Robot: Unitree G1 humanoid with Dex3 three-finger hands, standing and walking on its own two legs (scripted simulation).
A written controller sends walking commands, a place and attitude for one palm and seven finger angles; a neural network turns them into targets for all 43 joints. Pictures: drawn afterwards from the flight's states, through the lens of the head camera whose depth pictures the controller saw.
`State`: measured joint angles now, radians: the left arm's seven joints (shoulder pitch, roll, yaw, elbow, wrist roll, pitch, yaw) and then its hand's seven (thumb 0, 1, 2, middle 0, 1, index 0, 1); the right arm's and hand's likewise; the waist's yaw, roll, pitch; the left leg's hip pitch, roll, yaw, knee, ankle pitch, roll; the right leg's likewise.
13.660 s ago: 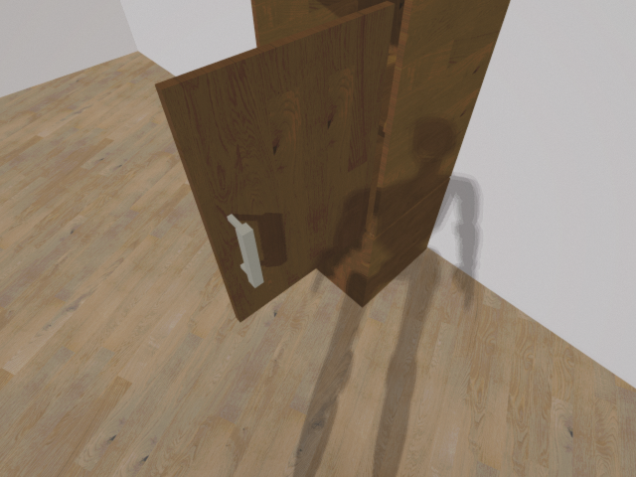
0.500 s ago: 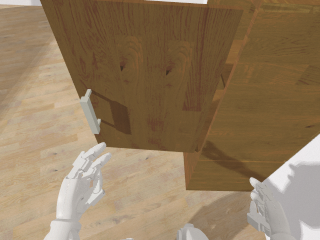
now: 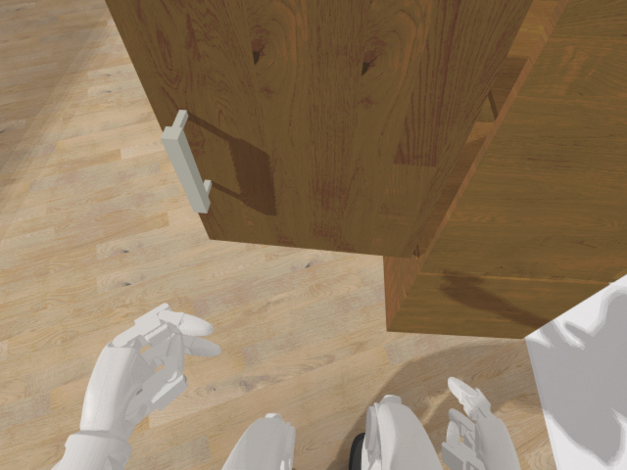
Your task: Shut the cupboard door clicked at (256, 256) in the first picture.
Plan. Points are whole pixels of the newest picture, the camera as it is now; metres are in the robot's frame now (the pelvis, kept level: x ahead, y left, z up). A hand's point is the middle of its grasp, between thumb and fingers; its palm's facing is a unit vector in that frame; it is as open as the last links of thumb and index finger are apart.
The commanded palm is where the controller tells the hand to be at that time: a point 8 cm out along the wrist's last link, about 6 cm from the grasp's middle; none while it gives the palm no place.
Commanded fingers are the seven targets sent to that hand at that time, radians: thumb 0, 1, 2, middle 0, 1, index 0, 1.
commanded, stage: raise the hand and make a fist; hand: left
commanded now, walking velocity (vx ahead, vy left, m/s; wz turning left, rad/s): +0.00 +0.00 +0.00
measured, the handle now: (192, 164) +0.52 +0.22 +0.04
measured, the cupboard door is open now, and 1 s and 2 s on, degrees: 87 87 87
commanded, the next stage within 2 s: bring the fist close to the handle in 1.10 s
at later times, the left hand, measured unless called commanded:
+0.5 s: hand (169, 363) +0.23 +0.17 +0.05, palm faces -0.04 -1.00 -0.04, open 3.1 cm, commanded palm +0.21 +0.23 +0.05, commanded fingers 0.00 0.90 0.90 -1.30 -1.50 -1.30 -1.50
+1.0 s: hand (162, 358) +0.23 +0.18 +0.04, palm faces -0.05 -1.00 -0.03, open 3.1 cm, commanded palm +0.21 +0.24 +0.05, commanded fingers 0.00 0.90 0.90 -1.30 -1.50 -1.30 -1.50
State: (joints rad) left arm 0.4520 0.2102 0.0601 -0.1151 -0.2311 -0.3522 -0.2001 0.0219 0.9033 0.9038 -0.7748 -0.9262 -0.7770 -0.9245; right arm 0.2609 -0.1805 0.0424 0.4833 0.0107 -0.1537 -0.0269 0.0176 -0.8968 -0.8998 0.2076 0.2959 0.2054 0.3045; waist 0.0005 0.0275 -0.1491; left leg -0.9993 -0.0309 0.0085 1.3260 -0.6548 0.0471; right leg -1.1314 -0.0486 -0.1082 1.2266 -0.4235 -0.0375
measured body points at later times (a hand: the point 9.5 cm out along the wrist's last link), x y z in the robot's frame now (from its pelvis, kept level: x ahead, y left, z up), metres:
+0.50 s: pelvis +0.02 +0.00 +0.00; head +0.11 +0.01 +0.44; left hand +0.23 +0.23 +0.05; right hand +0.23 -0.23 -0.06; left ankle -0.01 +0.09 -0.62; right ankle +0.09 -0.11 -0.62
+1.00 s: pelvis +0.01 +0.00 +0.00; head +0.10 +0.01 +0.44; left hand +0.23 +0.24 +0.05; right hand +0.19 -0.25 -0.07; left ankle -0.01 +0.09 -0.62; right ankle +0.09 -0.11 -0.62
